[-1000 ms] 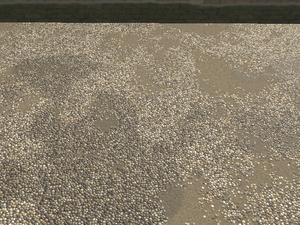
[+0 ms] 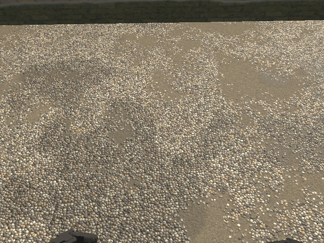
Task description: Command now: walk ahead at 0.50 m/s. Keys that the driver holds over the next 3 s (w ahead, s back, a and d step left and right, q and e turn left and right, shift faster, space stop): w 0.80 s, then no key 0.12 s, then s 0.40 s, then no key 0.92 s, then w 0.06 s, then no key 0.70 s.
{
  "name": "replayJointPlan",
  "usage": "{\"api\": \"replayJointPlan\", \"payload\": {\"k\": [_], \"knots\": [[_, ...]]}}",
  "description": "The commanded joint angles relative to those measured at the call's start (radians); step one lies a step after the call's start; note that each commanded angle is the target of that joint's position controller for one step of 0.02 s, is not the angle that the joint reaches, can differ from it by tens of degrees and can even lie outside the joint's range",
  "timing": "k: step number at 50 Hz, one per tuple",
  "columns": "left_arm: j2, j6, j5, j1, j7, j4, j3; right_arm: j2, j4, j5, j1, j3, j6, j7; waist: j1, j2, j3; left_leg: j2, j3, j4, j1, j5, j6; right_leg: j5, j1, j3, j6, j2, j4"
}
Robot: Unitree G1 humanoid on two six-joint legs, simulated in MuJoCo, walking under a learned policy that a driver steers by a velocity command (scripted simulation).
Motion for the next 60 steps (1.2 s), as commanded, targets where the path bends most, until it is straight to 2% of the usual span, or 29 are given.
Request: {"api": "replayJointPlan", "payload": {"k": [1,10,13,15,16,17,19,22,24,26,30,31,33,35,36,37,38,40,41,42,45,49,50,52,53,56,58,59,60], "knots": [[0.107,-0.017,-0.001,-0.077,0.004,-0.099,0.036,-0.107,-0.094,0.000,-0.081,-0.034,-0.017,-0.004,0.000,0.002,-0.075,0.064,-0.083,-0.040,-0.040,0.313,0.024,0.334,0.072,0.101,-0.043,-0.068,-0.026],[0.112,-0.017,0.001,-0.064,0.003,-0.104,0.037,-0.109,-0.093,-0.004,-0.075,-0.032,-0.013,-0.007,-0.004,0.002,-0.097,0.065,-0.084,-0.024,-0.008,0.412,0.017,0.423,0.086,0.100,-0.040,-0.070,-0.015],[0.118,-0.021,-0.005,-0.078,0.009,-0.116,0.041,-0.113,-0.082,-0.005,-0.067,-0.034,-0.022,-0.007,-0.006,-0.012,-0.123,0.056,-0.076,-0.023,-0.005,0.361,0.020,0.413,0.097,0.091,-0.045,-0.071,-0.006],[0.116,-0.015,-0.006,-0.080,0.013,-0.122,0.041,-0.114,-0.080,-0.003,-0.077,-0.033,-0.028,-0.004,-0.001,-0.001,-0.103,0.054,-0.075,-0.024,-0.020,0.370,0.024,0.413,0.092,0.091,-0.043,-0.069,-0.004],[0.115,-0.004,-0.005,-0.056,0.025,-0.117,0.043,-0.130,-0.067,0.004,-0.057,-0.040,-0.029,-0.013,0.005,0.038,-0.096,0.040,-0.063,-0.012,0.000,0.409,0.032,0.431,0.074,0.082,-0.042,-0.062,-0.005],[0.106,-0.007,0.008,-0.053,0.023,-0.131,0.038,-0.119,-0.098,0.004,-0.100,-0.032,-0.025,-0.010,0.019,0.018,-0.060,0.038,-0.063,0.012,-0.021,0.520,0.032,0.525,0.056,0.067,-0.041,-0.062,0.017],[0.106,-0.014,0.017,-0.041,0.021,-0.133,0.037,-0.112,-0.097,-0.007,-0.081,-0.030,-0.020,-0.014,0.016,-0.009,-0.127,0.041,-0.065,0.031,0.025,0.582,0.033,0.575,0.072,0.060,-0.037,-0.064,0.035],[0.109,-0.015,0.013,-0.017,0.022,-0.134,0.035,-0.111,-0.108,-0.004,-0.065,-0.029,-0.018,-0.019,0.003,-0.015,-0.162,0.039,-0.052,0.067,0.051,0.647,0.024,0.659,0.072,0.057,-0.027,-0.070,0.059],[0.105,-0.013,0.014,-0.028,0.024,-0.146,0.033,-0.110,-0.115,-0.005,-0.074,-0.027,-0.017,-0.019,0.002,-0.022,-0.158,0.040,-0.057,0.061,0.037,0.621,0.020,0.633,0.068,0.057,-0.023,-0.073,0.058],[0.095,-0.018,0.018,-0.065,0.020,-0.162,0.028,-0.107,-0.116,-0.015,-0.105,-0.025,-0.014,-0.015,0.010,-0.022,-0.141,0.044,-0.075,0.024,0.023,0.535,0.024,0.508,0.051,0.068,-0.024,-0.073,0.035],[0.097,-0.018,0.015,-0.052,0.018,-0.162,0.027,-0.109,-0.114,-0.013,-0.111,-0.024,-0.011,-0.014,0.012,-0.007,-0.117,0.045,-0.085,0.008,0.007,0.490,0.030,0.454,0.032,0.074,-0.022,-0.076,0.021],[0.107,-0.011,0.002,-0.043,0.026,-0.148,0.031,-0.113,-0.079,-0.011,-0.059,-0.032,-0.014,-0.021,-0.007,0.002,-0.159,0.050,-0.089,-0.011,0.040,0.401,0.031,0.354,0.047,0.084,-0.019,-0.075,-0.001],[0.104,-0.005,-0.004,-0.056,0.034,-0.152,0.031,-0.116,-0.076,0.000,-0.077,-0.033,-0.016,-0.020,-0.002,0.001,-0.086,0.047,-0.093,-0.026,0.004,0.356,0.035,0.304,0.020,0.082,-0.013,-0.069,-0.019],[0.101,-0.002,-0.003,-0.050,0.038,-0.150,0.033,-0.116,-0.067,0.002,-0.075,-0.034,-0.017,-0.018,0.001,0.004,-0.066,0.045,-0.096,-0.034,-0.011,0.353,0.039,0.294,0.023,0.078,-0.012,-0.065,-0.023],[0.087,-0.007,0.011,-0.056,0.031,-0.164,0.028,-0.108,-0.098,0.000,-0.126,-0.027,-0.016,-0.012,0.020,-0.005,-0.024,0.041,-0.094,-0.019,-0.045,0.451,0.040,0.390,0.012,0.068,-0.014,-0.065,-0.001],[0.085,-0.010,0.018,-0.040,0.028,-0.159,0.028,-0.104,-0.093,-0.007,-0.114,-0.026,-0.016,-0.012,0.019,0.003,-0.073,0.041,-0.093,-0.013,-0.024,0.487,0.042,0.418,0.038,0.067,-0.016,-0.068,0.009],[0.098,-0.005,0.004,-0.022,0.034,-0.144,0.033,-0.111,-0.057,-0.007,-0.055,-0.034,-0.017,-0.019,0.002,0.013,-0.139,0.045,-0.095,-0.027,0.027,0.415,0.042,0.336,0.061,0.075,-0.014,-0.068,-0.008],[0.096,-0.002,-0.002,-0.040,0.040,-0.150,0.034,-0.111,-0.056,0.003,-0.073,-0.035,-0.019,-0.018,0.003,0.005,-0.086,0.042,-0.097,-0.033,0.010,0.395,0.044,0.313,0.038,0.073,-0.008,-0.063,-0.020],[0.085,-0.007,0.008,-0.030,0.033,-0.151,0.031,-0.104,-0.076,0.003,-0.111,-0.028,-0.015,-0.013,0.022,-0.007,-0.044,0.042,-0.101,-0.024,-0.019,0.493,0.046,0.412,0.029,0.070,-0.011,-0.069,-0.012],[0.090,-0.008,0.010,0.005,0.028,-0.134,0.033,-0.106,-0.061,0.000,-0.083,-0.030,-0.011,-0.014,0.021,-0.004,-0.080,0.045,-0.104,-0.027,0.003,0.531,0.044,0.448,0.053,0.074,-0.015,-0.075,-0.014],[0.107,-0.010,-0.005,0.060,0.020,-0.095,0.046,-0.123,-0.020,0.010,-0.028,-0.040,0.000,-0.018,0.015,-0.008,-0.100,0.049,-0.107,-0.043,0.049,0.540,0.046,0.456,0.071,0.081,-0.024,-0.078,-0.035],[0.116,-0.008,-0.026,0.113,0.014,-0.044,0.068,-0.137,0.040,0.036,0.028,-0.061,0.015,-0.023,0.010,-0.011,-0.046,0.047,-0.104,-0.074,0.045,0.475,0.060,0.390,0.056,0.083,-0.038,-0.073,-0.071],[0.137,-0.009,-0.034,0.111,0.013,-0.045,0.076,-0.153,0.030,0.049,0.014,-0.068,0.012,-0.025,0.006,-0.004,-0.036,0.056,-0.104,-0.066,0.047,0.625,0.051,0.553,0.053,0.097,-0.027,-0.089,-0.068],[0.138,-0.012,-0.037,0.134,0.017,-0.027,0.083,-0.152,0.052,0.051,0.034,-0.074,0.008,-0.032,0.007,-0.005,-0.088,0.059,-0.098,-0.050,0.078,0.752,0.045,0.663,0.086,0.089,-0.019,-0.091,-0.054],[0.106,-0.010,-0.030,0.151,0.019,-0.012,0.082,-0.127,0.083,0.041,0.063,-0.073,0.017,-0.036,0.012,-0.012,-0.111,0.051,-0.097,-0.057,0.087,0.637,0.053,0.520,0.100,0.074,-0.027,-0.075,-0.055],[0.102,-0.002,-0.033,0.162,0.018,0.000,0.093,-0.120,0.097,0.049,0.053,-0.081,0.032,-0.042,0.011,-0.002,-0.059,0.044,-0.094,-0.064,0.048,0.581,0.061,0.463,0.054,0.073,-0.031,-0.069,-0.065],[0.115,0.009,-0.045,0.142,0.040,-0.006,0.104,-0.138,0.125,0.050,0.083,-0.099,0.040,-0.062,0.001,0.009,-0.055,0.028,-0.074,-0.041,0.043,0.574,0.060,0.428,0.012,0.056,-0.031,-0.054,-0.042],[0.122,0.009,-0.041,0.140,0.040,-0.009,0.109,-0.128,0.115,0.042,0.072,-0.097,0.045,-0.058,-0.005,-0.021,-0.068,0.031,-0.070,-0.022,0.024,0.565,0.065,0.408,0.018,0.050,-0.040,-0.053,-0.008],[0.104,0.010,-0.043,0.157,0.037,0.000,0.108,-0.124,0.118,0.047,0.064,-0.101,0.055,-0.061,0.004,-0.002,-0.072,0.034,-0.069,0.002,0.015,0.598,0.071,0.400,0.007,0.046,-0.050,-0.048,0.011]]}}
